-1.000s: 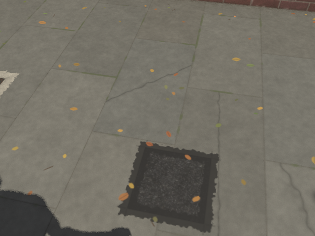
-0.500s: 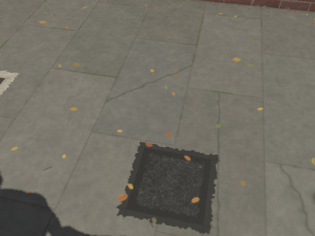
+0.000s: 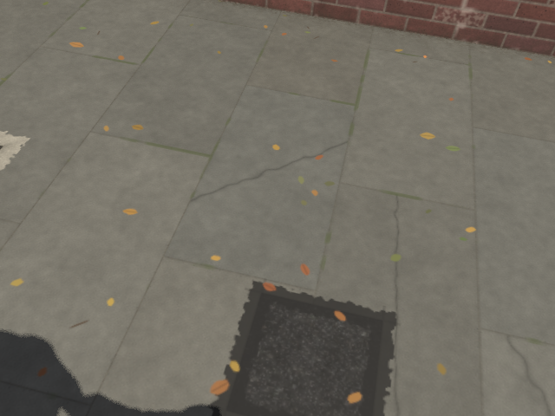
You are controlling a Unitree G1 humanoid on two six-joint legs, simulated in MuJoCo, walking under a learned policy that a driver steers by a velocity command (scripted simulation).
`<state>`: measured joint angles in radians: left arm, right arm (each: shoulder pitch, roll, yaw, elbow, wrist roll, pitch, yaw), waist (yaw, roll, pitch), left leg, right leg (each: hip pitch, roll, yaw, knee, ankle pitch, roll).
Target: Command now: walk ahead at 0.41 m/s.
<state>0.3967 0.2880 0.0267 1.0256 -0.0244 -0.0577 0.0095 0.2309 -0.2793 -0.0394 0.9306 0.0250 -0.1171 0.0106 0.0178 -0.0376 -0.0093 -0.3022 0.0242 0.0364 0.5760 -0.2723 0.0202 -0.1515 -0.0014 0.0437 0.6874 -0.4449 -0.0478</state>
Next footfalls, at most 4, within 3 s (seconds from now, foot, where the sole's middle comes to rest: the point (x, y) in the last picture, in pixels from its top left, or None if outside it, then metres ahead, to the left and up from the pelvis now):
0.46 right None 0.45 -0.11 -0.77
1.00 left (227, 328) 0.75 0.13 -0.77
1.56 right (318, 247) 1.04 -0.12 -0.77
2.02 left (289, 168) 1.38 -0.03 -0.77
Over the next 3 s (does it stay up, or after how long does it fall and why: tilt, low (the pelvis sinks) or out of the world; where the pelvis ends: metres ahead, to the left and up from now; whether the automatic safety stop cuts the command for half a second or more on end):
stays up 1.44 -0.29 0.00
